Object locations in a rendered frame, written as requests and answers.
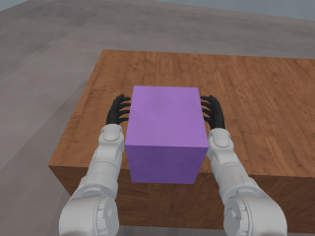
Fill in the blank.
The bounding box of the robot right forearm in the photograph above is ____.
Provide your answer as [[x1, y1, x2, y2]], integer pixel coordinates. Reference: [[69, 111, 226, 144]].
[[206, 128, 287, 231]]

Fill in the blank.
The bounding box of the robot left forearm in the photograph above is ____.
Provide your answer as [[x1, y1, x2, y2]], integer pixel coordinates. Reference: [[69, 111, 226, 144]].
[[59, 124, 125, 233]]

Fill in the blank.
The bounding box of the right robot upper arm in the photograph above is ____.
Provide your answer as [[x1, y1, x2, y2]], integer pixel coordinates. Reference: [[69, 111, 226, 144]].
[[223, 194, 287, 236]]

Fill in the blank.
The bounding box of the carton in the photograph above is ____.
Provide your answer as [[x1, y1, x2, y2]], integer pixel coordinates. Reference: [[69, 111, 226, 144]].
[[124, 86, 209, 184]]

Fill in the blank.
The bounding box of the pedestal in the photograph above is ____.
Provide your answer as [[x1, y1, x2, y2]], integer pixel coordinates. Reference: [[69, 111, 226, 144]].
[[47, 49, 315, 234]]

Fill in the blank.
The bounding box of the robot left hand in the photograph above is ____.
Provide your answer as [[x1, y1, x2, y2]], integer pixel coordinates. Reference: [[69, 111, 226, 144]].
[[105, 93, 131, 126]]

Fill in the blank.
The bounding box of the left robot upper arm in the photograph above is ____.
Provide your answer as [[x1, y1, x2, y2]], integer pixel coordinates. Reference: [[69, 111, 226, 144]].
[[51, 194, 120, 236]]

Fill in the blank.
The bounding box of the robot right hand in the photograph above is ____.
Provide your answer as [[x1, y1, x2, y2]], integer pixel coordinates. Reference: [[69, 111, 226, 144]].
[[200, 95, 225, 130]]

